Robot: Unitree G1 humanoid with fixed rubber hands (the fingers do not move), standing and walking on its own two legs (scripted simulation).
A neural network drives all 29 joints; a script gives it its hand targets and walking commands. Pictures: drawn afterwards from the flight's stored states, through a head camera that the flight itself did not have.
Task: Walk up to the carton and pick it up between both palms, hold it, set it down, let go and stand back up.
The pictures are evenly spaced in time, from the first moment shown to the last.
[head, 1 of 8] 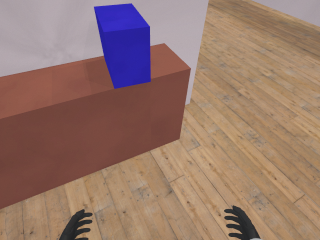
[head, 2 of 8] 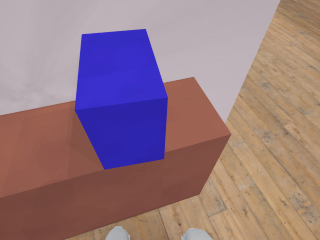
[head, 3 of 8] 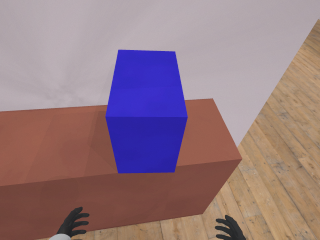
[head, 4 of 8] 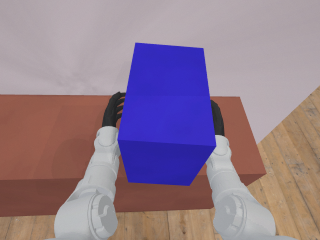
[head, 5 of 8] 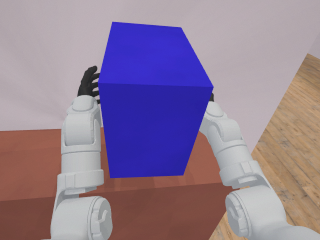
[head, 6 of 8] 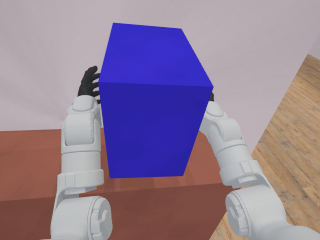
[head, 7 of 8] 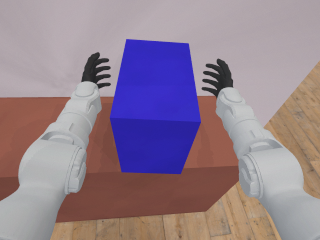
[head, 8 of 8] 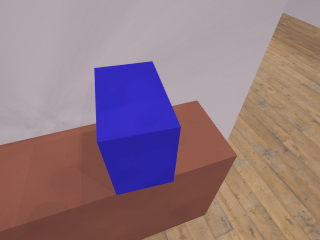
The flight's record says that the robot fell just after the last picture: no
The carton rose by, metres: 0.19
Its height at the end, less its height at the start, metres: +0.00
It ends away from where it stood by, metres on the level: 0.01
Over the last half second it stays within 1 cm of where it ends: yes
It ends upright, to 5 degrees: yes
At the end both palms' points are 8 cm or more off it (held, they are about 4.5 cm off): yes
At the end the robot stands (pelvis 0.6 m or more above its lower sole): yes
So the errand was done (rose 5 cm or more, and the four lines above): yes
